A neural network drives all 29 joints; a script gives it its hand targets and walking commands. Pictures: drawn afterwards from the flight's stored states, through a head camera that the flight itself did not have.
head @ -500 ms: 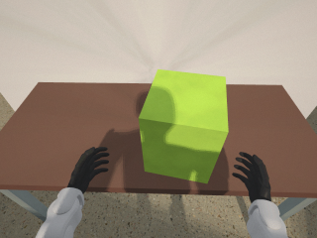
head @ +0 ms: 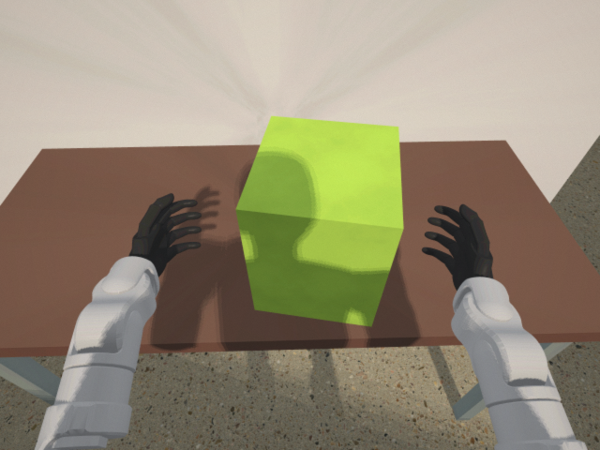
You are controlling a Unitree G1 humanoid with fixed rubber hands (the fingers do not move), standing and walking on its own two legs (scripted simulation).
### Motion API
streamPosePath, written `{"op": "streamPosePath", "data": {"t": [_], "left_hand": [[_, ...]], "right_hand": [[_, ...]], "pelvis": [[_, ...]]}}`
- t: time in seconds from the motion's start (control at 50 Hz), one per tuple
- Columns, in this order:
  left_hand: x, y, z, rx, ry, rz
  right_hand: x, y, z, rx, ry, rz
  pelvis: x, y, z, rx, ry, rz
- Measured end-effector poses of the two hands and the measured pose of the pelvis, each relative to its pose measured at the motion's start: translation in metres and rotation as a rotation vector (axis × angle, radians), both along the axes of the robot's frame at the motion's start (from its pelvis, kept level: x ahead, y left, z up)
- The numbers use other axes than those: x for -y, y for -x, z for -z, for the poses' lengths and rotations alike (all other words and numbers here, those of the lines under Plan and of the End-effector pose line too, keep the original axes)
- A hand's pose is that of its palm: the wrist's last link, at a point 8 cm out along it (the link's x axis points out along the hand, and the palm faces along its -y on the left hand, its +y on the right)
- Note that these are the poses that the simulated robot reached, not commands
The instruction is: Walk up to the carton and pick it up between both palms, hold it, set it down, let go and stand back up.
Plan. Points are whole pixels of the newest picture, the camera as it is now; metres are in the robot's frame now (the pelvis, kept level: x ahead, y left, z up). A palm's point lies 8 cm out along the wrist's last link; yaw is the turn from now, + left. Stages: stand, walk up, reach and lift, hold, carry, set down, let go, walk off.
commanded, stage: reach and lift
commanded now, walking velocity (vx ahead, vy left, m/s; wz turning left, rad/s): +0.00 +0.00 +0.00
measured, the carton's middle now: (322, 223) +0.45 +0.00 +0.03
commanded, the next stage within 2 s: none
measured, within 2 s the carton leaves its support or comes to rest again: neither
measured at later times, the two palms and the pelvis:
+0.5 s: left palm (155, 188) +0.40 +0.22 +0.15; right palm (469, 208) +0.38 -0.18 +0.14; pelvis +0.00 +0.00 +0.00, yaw +1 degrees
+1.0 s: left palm (166, 132) +0.45 +0.21 +0.20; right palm (468, 151) +0.43 -0.17 +0.19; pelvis +0.00 +0.00 +0.00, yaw +1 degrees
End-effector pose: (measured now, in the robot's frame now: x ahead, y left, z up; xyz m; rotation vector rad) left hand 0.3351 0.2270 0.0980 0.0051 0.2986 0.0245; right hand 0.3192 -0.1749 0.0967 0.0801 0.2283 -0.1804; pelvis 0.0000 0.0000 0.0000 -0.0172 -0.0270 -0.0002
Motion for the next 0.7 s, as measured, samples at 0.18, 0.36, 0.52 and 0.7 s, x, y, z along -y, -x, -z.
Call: {"op": "streamPosePath", "data": {"t": [0.18,0.36,0.52,0.7], "left_hand": [[0.000,-0.026,-0.019,-0.007,-0.006,-0.002],[0.000,-0.051,-0.037,-0.002,-0.010,-0.002],[0.003,-0.071,-0.054,0.010,-0.015,0.004],[0.007,-0.092,-0.073,0.016,-0.023,-0.005]], "right_hand": [[0.001,-0.024,-0.018,-0.005,-0.005,0.001],[0.000,-0.046,-0.034,-0.001,-0.007,0.001],[0.000,-0.064,-0.050,0.006,-0.004,0.000],[0.002,-0.083,-0.066,0.000,0.004,0.000]], "pelvis": [[0.000,0.003,0.000,-0.015,0.003,-0.008],[-0.002,0.002,0.001,-0.041,0.008,-0.015],[-0.004,0.001,0.001,-0.060,0.014,-0.020],[-0.005,0.001,0.002,-0.084,0.017,-0.020]]}}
